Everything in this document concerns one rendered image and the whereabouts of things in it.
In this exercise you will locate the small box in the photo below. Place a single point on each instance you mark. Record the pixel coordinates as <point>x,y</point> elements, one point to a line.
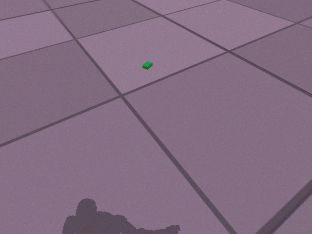
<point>147,65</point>

